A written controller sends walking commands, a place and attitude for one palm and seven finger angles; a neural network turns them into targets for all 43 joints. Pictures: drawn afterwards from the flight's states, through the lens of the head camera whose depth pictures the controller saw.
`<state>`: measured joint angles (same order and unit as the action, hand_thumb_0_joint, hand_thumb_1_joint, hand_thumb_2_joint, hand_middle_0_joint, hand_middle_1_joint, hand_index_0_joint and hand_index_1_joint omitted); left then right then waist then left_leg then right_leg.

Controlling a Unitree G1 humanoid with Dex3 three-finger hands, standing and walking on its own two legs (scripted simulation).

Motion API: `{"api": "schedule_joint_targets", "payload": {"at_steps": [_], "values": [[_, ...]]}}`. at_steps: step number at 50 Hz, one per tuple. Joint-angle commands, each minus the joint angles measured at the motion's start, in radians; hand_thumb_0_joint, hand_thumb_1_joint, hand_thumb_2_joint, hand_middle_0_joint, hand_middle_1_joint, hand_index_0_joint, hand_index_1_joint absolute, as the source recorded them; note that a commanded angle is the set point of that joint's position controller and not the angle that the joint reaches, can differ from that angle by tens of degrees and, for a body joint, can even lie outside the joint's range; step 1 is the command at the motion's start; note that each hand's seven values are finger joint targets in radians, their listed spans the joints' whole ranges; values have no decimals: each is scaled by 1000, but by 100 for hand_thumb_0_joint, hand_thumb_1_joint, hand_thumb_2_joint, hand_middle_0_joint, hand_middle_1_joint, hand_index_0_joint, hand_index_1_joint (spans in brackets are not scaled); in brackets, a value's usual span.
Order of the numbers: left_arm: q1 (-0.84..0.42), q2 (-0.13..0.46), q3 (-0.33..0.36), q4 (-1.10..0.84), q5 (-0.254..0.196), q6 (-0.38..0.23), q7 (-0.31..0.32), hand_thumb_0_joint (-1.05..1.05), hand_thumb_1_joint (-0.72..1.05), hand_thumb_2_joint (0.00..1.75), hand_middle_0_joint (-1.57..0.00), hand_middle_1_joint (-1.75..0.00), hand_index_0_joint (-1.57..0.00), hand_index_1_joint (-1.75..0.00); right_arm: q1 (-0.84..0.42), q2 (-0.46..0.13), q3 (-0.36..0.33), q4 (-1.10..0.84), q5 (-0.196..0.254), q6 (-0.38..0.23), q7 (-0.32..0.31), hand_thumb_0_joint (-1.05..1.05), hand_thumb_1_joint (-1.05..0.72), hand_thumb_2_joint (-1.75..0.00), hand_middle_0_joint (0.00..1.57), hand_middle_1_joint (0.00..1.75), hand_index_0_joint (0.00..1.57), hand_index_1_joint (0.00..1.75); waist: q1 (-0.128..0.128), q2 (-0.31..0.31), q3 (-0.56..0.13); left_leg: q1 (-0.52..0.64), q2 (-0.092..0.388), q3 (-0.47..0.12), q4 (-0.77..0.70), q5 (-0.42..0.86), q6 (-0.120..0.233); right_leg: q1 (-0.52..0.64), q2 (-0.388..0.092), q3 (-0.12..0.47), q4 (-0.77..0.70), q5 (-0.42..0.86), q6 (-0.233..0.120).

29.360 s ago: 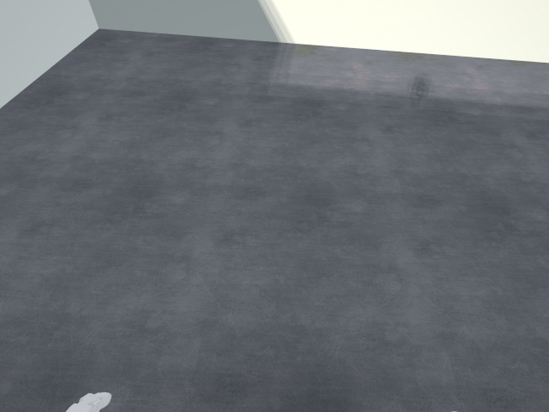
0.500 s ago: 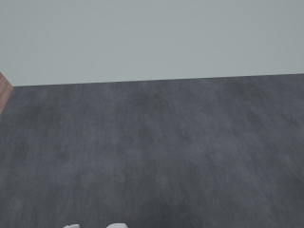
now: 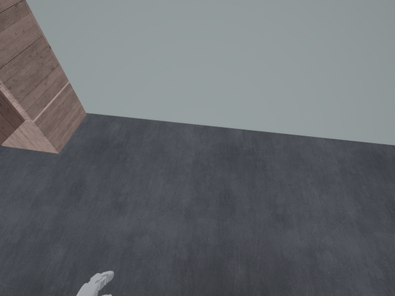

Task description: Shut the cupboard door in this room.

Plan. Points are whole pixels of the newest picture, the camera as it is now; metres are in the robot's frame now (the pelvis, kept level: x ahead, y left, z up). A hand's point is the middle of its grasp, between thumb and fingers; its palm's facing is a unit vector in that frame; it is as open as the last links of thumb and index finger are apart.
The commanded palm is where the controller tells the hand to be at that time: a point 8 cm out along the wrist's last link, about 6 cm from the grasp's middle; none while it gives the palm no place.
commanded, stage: walk to a spot facing it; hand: left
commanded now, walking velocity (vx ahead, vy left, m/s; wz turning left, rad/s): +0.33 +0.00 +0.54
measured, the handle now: out of the picture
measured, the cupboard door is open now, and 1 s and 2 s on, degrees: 88 88 88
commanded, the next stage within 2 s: turn to face it in 1.50 s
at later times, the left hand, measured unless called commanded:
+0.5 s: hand out of the picture +0.03 +0.20 -0.17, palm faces +0.34 -0.92 -0.18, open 7.4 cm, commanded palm none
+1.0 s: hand (116, 174) +0.48 +0.28 -0.14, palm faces +0.25 -0.94 -0.22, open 7.4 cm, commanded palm none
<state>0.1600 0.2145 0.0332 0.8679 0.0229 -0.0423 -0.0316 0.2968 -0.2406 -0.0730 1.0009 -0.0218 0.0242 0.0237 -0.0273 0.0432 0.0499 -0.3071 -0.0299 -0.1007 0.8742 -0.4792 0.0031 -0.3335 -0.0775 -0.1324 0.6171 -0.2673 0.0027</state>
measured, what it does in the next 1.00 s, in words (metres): walks ahead, turning left: left foot, then right foot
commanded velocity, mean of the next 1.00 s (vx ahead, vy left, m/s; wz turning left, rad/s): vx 0.37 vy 0.00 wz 0.22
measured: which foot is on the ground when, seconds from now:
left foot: up 0.00-0.42, down 0.44-0.94, up 0.96-1.00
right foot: down 0.00-0.44, up 0.46-0.90, down 0.92-1.00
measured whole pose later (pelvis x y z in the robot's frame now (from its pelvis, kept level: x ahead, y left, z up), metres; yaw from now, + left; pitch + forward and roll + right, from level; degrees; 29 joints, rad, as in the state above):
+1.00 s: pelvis +0.40 +0.07 +0.00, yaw +18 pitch -1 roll +1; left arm 0.09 0.18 0.03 0.95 0.02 -0.08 -0.03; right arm 0.39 -0.18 -0.06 1.14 -0.02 -0.03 0.01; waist -0.05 0.02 0.09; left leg -0.21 0.02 0.02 0.99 -0.47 0.02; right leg -0.38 -0.08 -0.16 0.64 -0.23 -0.05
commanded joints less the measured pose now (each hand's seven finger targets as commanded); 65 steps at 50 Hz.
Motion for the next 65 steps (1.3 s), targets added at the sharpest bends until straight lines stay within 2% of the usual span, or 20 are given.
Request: {"api": "schedule_joint_targets", "payload": {"at_steps": [1, 4, 11, 17, 19, 20, 21, 22, 24, 26, 29, 34, 42, 45, 46, 47, 48, 50, 53, 65], "values": [[117, 187, 56, -4, -1, -25, 38, 0, 90, 90, -20, -30, -20, -30, -154, -98, -32, -127, -8, -34, 23, 0, -90, -90, 20, 30, 20, 30, 59, -176, 43, -401, 117, 30, 405, 161, -3, 158, -374, 404, -492, -417, -48], [124, 115, 37, 23, 2, -40, 41, 0, 90, 90, -20, -30, -20, -30, -90, -50, -23, -83, -5, -14, 34, 0, -90, -90, 20, 30, 20, 30, 26, -201, 16, -361, 122, 80, 361, 272, -31, 198, -264, 110, -444, -50, -22], [241, 106, 31, 103, 7, -53, 48, 0, 90, 90, -20, -30, -20, -30, -242, -12, 3, -122, -5, -14, 44, 0, -90, -90, 20, 30, 20, 30, 56, -165, 59, -417, 144, 155, 114, 316, -38, 323, -271, -63, -438, 236, -56], [320, 133, 29, 166, 6, -44, 46, 0, 90, 90, -20, -30, -20, -30, -325, -6, 27, -142, -6, -40, 46, 0, -90, -90, 20, 30, 20, 30, 88, -190, 36, -255, 100, 240, -192, 245, 19, 425, -299, -121, -330, 517, -66], [292, 167, 32, 168, 2, -43, 45, 0, 90, 90, -20, -30, -20, -30, -209, -28, 20, -113, -8, -55, 30, 0, -90, -90, 20, 30, 20, 30, 24, -186, -44, -51, 35, 282, -264, 198, 53, 405, -302, -158, -142, 751, -57], [264, 181, 29, 166, -7, -42, 44, 0, 90, 90, -20, -30, -20, -30, -65, -66, 7, -76, -13, -61, 20, 0, -90, -90, 20, 30, 20, 30, -53, -157, -133, 193, 9, 282, -350, 275, 73, 302, -270, -194, 66, 740, -25], [260, 149, 30, 144, -11, -42, 30, 0, 90, 90, -20, -30, -20, -30, 100, -176, -21, -38, -17, -64, 3, 0, -90, -90, 20, 30, 20, 30, -129, 4, -276, 494, 139, 105, -383, 322, 118, 88, -193, -189, 346, 437, 18], [242, 81, 21, 101, -18, -39, 17, 0, 90, 90, -20, -30, -20, -30, 182, -288, -50, -14, -10, -68, -11, 0, -90, -90, 20, 30, 20, 30, -130, 235, -305, 665, 414, -316, -450, 514, 207, -256, -40, -113, 637, -284, 60], [147, 64, 18, 84, -18, -34, 35, 0, 90, 90, -20, -30, -20, -30, 116, -270, -44, -20, 13, -73, -29, 0, -90, -90, 20, 30, 20, 30, -97, 97, -256, 530, 472, -319, -529, 489, 253, -360, -69, 65, 748, -251, 38], [136, 54, 23, 124, -2, -22, 25, 0, 90, 90, -20, -30, -20, -30, 10, -144, -13, -33, 7, -85, -33, 0, -90, -90, 20, 30, 20, 30, -37, 35, -78, 295, 370, -152, -572, 495, 194, -312, -114, 97, 691, -131, 34], [208, 19, 17, 160, 8, 9, 21, 0, 90, 90, -20, -30, -20, -30, -33, -78, 6, -21, 8, -102, -30, 0, -90, -90, 20, 30, 20, 30, 34, 37, -31, 123, 293, -2, -643, 458, 161, -197, -113, 82, 570, -52, 50], [95, 27, 25, 101, 6, 27, 10, 0, 90, 90, -20, -30, -20, -30, -2, -64, -5, -6, 10, -111, -31, 0, -90, -90, 20, 30, 20, 30, 43, 46, 58, 95, 279, 23, -727, 374, 181, -272, -117, 85, 413, 90, 70], [-107, 34, 24, 16, 0, 6, -2, 0, 90, 90, -20, -30, -20, -30, 91, -98, -13, 45, -6, -104, -36, 0, -90, -90, 20, 30, 20, 30, -7, 42, 62, 221, 302, 29, -627, 518, 164, -154, -45, 31, 32, 72, 34], [134, 81, 41, 91, 5, -16, 1, 0, 90, 90, -20, -30, -20, -30, 77, -99, -9, 58, 0, -98, -37, 0, -90, -90, 20, 30, 20, 30, 109, -20, -62, 177, 209, 104, -303, 700, 98, 211, 23, -12, -125, 104, -1], [297, 171, 62, 142, 14, -32, 12, 0, 90, 90, -20, -30, -20, -30, 92, -61, -2, 50, 12, -102, -28, 0, -90, -90, 20, 30, 20, 30, 169, -178, -184, -21, 130, 168, -7, 540, 53, 488, -159, 190, -161, 102, -63], [400, 270, 83, 174, 4, -32, 26, 0, 90, 90, -20, -30, -20, -30, 108, -7, 10, 13, 19, -102, -24, 0, -90, -90, 20, 30, 20, 30, 168, -380, -246, -275, -1, 179, 294, -61, 16, 628, -420, 573, -272, 228, -157], [337, 262, 83, 166, -9, -29, 30, 0, 90, 90, -20, -30, -20, -30, 66, -46, 3, 21, 19, -92, -26, 0, -90, -90, 20, 30, 20, 30, 161, -314, -238, -280, 62, 52, 418, -50, 33, 507, -428, 595, -345, 41, -171], [163, 157, 55, 124, -8, -30, 33, 0, 90, 90, -20, -30, -20, -30, -17, -24, -1, 19, 8, -83, -16, 0, -90, -90, 20, 30, 20, 30, 100, -112, -48, -341, 137, 47, 454, 145, 28, 290, -350, 430, -392, -127, -135], [106, 72, 33, 127, -3, -45, 37, 0, 90, 90, -20, -30, -20, -30, 66, 21, 2, 62, -3, -52, -7, 0, -90, -90, 20, 30, 20, 30, 22, -159, -24, -258, 160, 78, 365, 253, -3, 141, -258, 177, -425, -3, -81], [277, 79, 19, 226, 1, -56, 46, 0, 90, 90, -20, -30, -20, -30, -230, 57, 24, -45, -2, -53, 30, 0, -90, -90, 20, 30, 20, 30, 75, -158, 67, -276, 134, 203, -152, 321, 1, 294, -249, -24, -422, 298, -97]]}}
